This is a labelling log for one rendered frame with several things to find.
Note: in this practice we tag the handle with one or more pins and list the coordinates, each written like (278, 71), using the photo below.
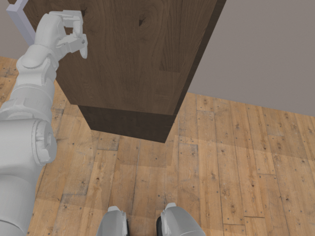
(19, 18)

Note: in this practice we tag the right robot thigh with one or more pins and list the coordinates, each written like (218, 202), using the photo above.
(178, 222)

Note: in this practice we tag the cupboard door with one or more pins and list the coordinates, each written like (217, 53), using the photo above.
(140, 52)

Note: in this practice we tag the left robot upper arm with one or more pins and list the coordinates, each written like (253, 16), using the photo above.
(26, 145)

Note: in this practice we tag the left robot forearm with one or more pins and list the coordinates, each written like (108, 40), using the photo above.
(33, 93)

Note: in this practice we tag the robot thigh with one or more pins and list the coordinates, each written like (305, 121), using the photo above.
(113, 223)
(178, 222)

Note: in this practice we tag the robot left hand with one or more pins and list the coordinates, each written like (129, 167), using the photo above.
(50, 32)

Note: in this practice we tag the left robot thigh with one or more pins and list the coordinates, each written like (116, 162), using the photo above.
(113, 223)

